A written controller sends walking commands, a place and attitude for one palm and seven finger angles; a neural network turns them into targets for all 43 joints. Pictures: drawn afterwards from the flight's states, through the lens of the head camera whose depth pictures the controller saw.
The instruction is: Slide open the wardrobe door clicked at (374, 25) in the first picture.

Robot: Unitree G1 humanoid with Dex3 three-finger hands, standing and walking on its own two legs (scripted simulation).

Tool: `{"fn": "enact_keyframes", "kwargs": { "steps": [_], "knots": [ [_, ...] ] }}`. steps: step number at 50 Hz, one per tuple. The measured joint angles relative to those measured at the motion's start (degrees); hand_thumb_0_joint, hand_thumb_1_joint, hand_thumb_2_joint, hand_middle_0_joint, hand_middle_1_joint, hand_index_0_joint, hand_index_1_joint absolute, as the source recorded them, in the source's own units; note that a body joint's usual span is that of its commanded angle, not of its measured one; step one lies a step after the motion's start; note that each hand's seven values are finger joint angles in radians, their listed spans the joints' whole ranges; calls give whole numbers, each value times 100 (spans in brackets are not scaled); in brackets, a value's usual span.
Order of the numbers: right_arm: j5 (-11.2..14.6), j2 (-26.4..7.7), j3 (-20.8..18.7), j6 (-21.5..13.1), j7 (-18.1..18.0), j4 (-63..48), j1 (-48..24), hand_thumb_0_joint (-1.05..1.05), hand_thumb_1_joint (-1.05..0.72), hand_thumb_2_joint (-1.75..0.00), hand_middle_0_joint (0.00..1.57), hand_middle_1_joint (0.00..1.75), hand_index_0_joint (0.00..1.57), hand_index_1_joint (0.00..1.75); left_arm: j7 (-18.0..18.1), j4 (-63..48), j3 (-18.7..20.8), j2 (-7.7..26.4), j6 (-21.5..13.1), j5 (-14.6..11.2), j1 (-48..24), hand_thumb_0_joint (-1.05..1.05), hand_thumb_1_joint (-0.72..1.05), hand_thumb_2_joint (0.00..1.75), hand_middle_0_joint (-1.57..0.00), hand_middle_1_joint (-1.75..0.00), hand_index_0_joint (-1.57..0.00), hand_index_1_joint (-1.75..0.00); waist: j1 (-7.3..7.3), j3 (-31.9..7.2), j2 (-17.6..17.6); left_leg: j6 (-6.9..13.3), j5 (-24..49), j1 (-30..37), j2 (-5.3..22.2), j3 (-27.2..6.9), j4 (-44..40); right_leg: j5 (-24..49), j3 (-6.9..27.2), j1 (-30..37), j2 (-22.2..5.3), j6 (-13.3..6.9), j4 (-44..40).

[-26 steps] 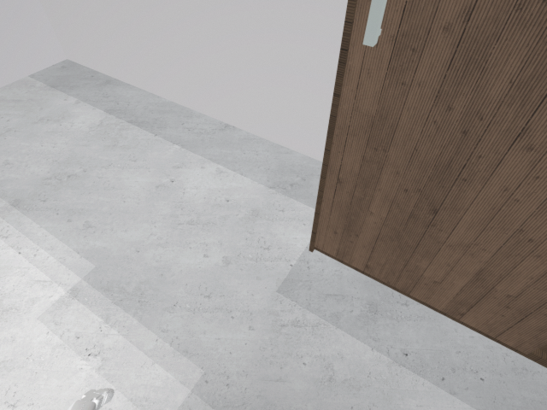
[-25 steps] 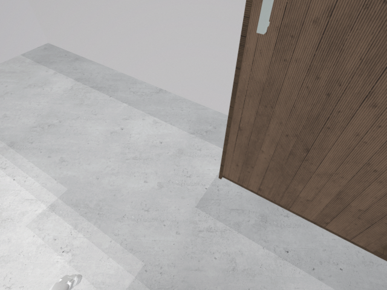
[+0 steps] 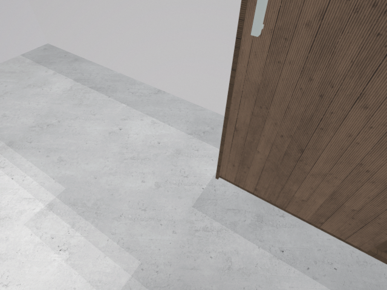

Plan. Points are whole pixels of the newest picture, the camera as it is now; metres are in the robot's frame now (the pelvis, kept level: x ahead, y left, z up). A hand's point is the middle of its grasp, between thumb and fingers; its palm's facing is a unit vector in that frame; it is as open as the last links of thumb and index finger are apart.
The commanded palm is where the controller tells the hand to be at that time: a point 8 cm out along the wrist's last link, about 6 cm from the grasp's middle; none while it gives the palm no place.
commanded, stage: stand and wait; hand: left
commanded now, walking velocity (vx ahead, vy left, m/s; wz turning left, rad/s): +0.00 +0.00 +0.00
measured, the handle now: out of the picture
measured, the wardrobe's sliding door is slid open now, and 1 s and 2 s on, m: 0.00 0.00 0.00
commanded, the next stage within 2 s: look at it before walking up in 0.30 s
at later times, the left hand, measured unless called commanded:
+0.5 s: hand out of the picture +0.07 +0.24 -0.15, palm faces -0.03 -0.94 -0.34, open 7.4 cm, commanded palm none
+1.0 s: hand out of the picture +0.07 +0.24 -0.15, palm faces -0.04 -0.94 -0.34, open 7.4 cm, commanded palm none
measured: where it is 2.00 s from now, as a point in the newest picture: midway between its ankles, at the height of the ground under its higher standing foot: outside the picture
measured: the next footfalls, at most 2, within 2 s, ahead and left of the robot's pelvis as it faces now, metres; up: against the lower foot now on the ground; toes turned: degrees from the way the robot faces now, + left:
none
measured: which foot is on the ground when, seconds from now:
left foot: down 0.00-1.00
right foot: down 0.00-1.00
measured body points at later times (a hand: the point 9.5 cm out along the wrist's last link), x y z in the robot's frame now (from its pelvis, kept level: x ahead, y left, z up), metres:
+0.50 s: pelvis -0.01 -0.01 +0.00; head -0.01 -0.01 +0.45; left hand +0.07 +0.29 -0.12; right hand +0.06 -0.30 -0.13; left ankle -0.01 +0.12 -0.74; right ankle -0.01 -0.12 -0.74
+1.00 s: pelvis -0.01 -0.01 +0.00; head +0.01 -0.01 +0.45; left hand +0.07 +0.29 -0.13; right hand +0.07 -0.30 -0.13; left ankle -0.01 +0.12 -0.74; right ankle -0.01 -0.12 -0.74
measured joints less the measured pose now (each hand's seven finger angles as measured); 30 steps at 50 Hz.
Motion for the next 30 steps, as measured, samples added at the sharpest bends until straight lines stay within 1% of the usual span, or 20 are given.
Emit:
{"fn": "enact_keyframes", "kwargs": {
  "steps": [10,30],
  "knots": [
    [12,-25,10,2,5,213,102,1,-90,-89,20,30,20,30,-5,157,12,30,-14,-5,-34,1,90,90,-21,-30,-20,-30,-22,7,38,-34,137,58,31,-2,-153,127,-2,43,31,-29,-130],
    [7,14,14,-28,23,303,107,1,-90,-89,20,30,20,30,-21,206,6,-24,-49,7,-101,0,90,90,-21,-30,-20,-30,-38,-17,39,-71,276,22,75,-3,-279,275,-4,7,73,-61,-266]
  ]
}}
